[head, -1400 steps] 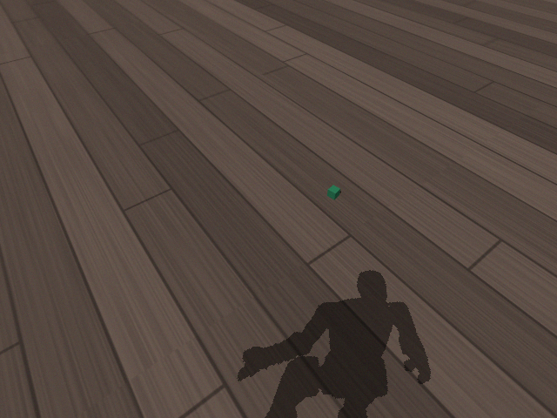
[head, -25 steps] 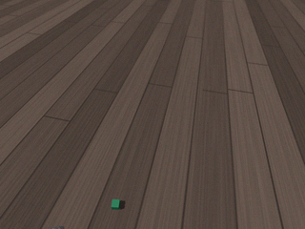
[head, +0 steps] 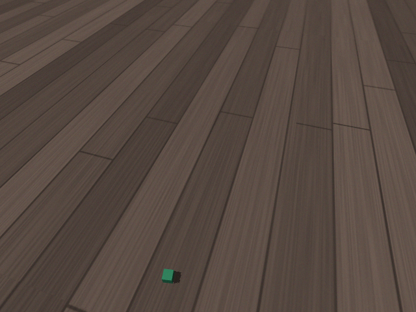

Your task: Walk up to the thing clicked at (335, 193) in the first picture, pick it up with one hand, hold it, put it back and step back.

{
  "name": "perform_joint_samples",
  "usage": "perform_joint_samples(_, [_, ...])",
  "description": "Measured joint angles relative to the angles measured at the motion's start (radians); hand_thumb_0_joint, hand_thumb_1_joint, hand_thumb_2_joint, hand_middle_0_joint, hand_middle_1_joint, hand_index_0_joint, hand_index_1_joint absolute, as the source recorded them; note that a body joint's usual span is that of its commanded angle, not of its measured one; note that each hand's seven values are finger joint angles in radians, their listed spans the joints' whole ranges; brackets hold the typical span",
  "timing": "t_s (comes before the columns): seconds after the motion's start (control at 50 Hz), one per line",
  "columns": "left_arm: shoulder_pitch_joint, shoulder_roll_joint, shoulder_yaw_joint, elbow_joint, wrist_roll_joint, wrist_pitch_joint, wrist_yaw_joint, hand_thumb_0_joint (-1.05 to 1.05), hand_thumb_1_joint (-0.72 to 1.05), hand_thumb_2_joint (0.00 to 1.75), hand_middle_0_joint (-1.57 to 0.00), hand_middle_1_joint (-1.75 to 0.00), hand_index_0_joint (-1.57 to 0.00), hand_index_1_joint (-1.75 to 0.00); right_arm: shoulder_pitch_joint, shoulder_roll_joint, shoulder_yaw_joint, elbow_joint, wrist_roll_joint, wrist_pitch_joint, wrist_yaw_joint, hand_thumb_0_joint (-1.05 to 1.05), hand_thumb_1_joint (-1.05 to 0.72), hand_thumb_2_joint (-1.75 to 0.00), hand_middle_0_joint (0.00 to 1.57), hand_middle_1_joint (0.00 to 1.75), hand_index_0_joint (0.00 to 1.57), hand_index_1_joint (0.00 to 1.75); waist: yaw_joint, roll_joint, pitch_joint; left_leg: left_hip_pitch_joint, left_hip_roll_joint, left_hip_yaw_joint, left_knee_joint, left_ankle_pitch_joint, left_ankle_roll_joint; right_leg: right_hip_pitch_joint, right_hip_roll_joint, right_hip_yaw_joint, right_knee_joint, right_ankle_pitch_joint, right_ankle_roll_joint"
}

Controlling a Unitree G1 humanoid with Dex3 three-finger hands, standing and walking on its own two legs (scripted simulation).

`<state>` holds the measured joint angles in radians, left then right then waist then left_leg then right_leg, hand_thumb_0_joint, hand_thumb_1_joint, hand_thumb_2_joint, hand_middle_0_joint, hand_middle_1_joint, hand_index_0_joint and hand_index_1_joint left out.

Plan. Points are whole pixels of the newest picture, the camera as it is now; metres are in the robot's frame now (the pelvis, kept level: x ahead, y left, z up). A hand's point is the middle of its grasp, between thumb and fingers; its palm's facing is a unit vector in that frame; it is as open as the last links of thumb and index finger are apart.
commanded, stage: walk up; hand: left
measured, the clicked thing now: (168, 276) +0.42 +0.21 -0.75
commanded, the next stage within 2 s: none
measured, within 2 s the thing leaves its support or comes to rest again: neither
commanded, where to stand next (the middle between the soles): +0.06 +0.00 m, yaw -2 degrees
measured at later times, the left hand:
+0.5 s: hand out of the picture +0.08 +0.26 -0.16, palm faces +0.05 -0.93 -0.35, open 7.3 cm
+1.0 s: hand out of the picture +0.00 +0.29 -0.18, palm faces +0.07 -0.93 -0.37, open 7.4 cm
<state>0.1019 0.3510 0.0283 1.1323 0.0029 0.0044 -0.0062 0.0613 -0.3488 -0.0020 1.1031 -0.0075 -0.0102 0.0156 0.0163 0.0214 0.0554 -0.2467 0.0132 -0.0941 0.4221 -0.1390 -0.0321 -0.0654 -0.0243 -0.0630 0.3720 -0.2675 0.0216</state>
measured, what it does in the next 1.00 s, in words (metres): steps on the spot: left foot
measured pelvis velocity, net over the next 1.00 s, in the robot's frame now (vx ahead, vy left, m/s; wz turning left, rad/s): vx -0.06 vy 0.01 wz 0.09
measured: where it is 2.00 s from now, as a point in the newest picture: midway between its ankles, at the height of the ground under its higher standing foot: outside the picture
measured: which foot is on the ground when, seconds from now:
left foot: down 0.00-0.70, up 0.72-0.94, down 0.96-1.00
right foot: down 0.00-0.96, up 0.98-1.00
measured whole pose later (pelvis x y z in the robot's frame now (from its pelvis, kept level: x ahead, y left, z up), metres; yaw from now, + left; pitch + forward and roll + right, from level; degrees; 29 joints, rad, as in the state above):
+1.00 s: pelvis -0.06 +0.01 -0.02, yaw +5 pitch -2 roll +2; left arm 0.19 0.39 0.08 0.90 0.05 0.04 -0.02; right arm 0.28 -0.36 -0.07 0.96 -0.06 0.00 0.03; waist 0.00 -0.07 0.09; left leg -0.18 -0.05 0.03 0.62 -0.41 0.02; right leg -0.37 -0.11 -0.03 0.90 -0.48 -0.02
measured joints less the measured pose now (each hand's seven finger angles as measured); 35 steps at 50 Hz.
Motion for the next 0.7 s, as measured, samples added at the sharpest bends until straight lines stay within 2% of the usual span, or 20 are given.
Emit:
perform_joint_samples(0.42, [-0.013, 0.002, 0.014, -0.022, 0.005, 0.006, 0.003, 0.00, 0.91, 0.90, -0.20, -0.30, -0.21, -0.30, 0.025, 0.002, -0.002, 0.012, -0.002, 0.012, -0.003, 0.00, -0.90, -0.90, 0.20, 0.30, 0.21, 0.30, -0.014, -0.015, 0.012, 0.004, -0.012, -0.020, 0.000, -0.005, -0.001, 0.014, -0.008, -0.023, -0.003, -0.013, 0.000])
perform_joint_samples(0.56, [-0.054, 0.014, 0.029, -0.099, -0.015, 0.047, 0.012, 0.00, 0.91, 0.90, -0.20, -0.30, -0.21, -0.30, -0.018, -0.025, -0.027, -0.057, 0.010, 0.040, -0.011, 0.00, -0.90, -0.90, 0.20, 0.30, 0.21, 0.30, -0.020, -0.001, 0.095, -0.092, -0.018, -0.030, 0.102, -0.017, 0.000, -0.101, -0.012, -0.028, 0.153, -0.057, -0.011])
perform_joint_samples(0.66, [-0.059, 0.030, 0.041, -0.152, -0.010, 0.070, 0.009, 0.00, 0.91, 0.90, -0.20, -0.30, -0.21, -0.30, -0.026, -0.041, -0.044, -0.111, 0.003, 0.066, -0.016, 0.00, -0.90, -0.90, 0.20, 0.30, 0.21, 0.30, -0.012, 0.003, 0.112, -0.174, -0.019, -0.034, 0.199, -0.033, -0.003, -0.206, -0.011, -0.027, 0.305, -0.105, -0.043])
perform_joint_samples(0.68, [-0.054, 0.030, 0.044, -0.160, -0.008, 0.072, 0.008, 0.00, 0.91, 0.90, -0.20, -0.30, -0.21, -0.30, -0.024, -0.044, -0.048, -0.122, 0.000, 0.071, -0.017, 0.00, -0.90, -0.90, 0.20, 0.30, 0.21, 0.30, -0.012, 0.008, 0.110, -0.191, -0.018, -0.039, 0.223, -0.039, 0.000, -0.222, -0.009, -0.031, 0.329, -0.113, -0.046])
perform_joint_samples(0.7, [-0.047, 0.028, 0.046, -0.166, -0.004, 0.072, 0.006, 0.00, 0.91, 0.90, -0.20, -0.30, -0.21, -0.30, -0.020, -0.048, -0.052, -0.130, -0.004, 0.076, -0.018, 0.00, -0.90, -0.90, 0.20, 0.30, 0.21, 0.30, -0.013, 0.015, 0.107, -0.211, -0.022, -0.051, 0.256, -0.062, 0.018, -0.233, -0.007, -0.038, 0.346, -0.117, -0.041])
